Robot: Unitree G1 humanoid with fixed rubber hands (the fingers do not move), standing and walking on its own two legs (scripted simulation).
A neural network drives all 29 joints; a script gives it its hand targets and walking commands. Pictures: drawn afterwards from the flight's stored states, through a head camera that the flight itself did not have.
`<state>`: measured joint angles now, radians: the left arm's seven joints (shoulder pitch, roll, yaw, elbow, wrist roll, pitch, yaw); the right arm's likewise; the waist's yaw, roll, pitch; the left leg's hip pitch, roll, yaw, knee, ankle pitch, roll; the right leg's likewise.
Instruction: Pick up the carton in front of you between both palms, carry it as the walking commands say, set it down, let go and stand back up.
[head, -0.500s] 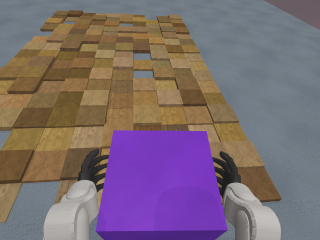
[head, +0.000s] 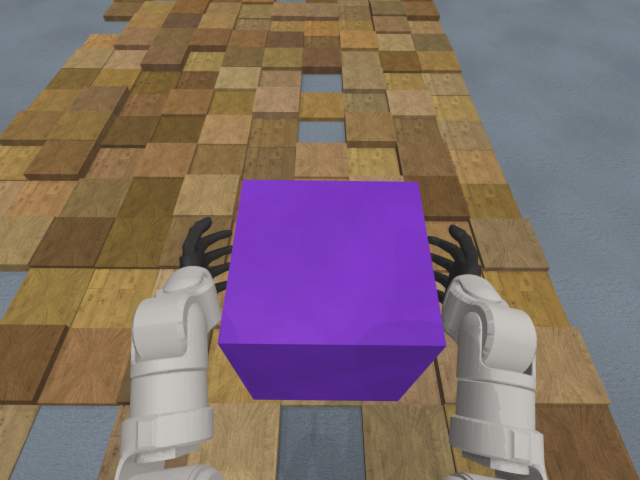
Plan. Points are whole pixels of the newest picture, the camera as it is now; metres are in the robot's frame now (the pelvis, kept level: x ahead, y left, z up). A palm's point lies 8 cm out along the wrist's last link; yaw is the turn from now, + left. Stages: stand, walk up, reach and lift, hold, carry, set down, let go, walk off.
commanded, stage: carry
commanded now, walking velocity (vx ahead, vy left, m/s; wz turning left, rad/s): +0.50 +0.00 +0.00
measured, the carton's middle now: (327, 301) +0.36 +0.00 +0.01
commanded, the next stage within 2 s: none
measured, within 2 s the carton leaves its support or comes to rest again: neither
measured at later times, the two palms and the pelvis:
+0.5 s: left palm (257, 65) +0.71 +0.13 +0.15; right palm (452, 77) +0.67 -0.18 +0.16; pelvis +0.35 +0.01 +0.03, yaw -2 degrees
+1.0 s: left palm out of the picture +1.02 +0.04 +0.15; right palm out of the picture +1.02 -0.27 +0.14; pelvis +0.67 -0.10 +0.03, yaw -2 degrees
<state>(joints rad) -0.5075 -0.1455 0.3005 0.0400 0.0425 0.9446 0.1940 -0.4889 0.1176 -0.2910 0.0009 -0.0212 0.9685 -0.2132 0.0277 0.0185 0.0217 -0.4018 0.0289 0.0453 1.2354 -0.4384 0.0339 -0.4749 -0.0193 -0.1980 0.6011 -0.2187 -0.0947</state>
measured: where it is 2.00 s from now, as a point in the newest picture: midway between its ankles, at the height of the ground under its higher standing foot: (370, 189)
